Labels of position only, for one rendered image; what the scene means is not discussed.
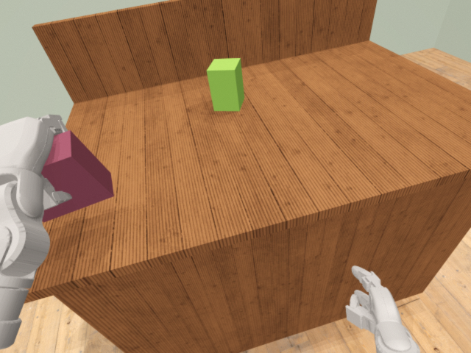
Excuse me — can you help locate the left robot hand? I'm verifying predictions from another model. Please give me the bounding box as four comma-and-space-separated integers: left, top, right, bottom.
0, 115, 72, 210

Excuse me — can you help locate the robot right forearm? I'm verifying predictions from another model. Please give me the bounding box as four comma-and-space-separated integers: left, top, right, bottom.
375, 321, 420, 353

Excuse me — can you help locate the right robot hand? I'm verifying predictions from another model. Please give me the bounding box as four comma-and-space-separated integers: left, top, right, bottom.
346, 265, 402, 334

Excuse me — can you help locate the table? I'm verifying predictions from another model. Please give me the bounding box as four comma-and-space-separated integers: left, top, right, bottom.
24, 0, 471, 353

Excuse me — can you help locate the robot left forearm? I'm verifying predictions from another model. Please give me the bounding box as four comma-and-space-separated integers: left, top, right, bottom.
0, 168, 50, 349

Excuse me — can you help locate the sponge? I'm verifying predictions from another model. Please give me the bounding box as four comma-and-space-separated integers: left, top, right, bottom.
41, 130, 114, 222

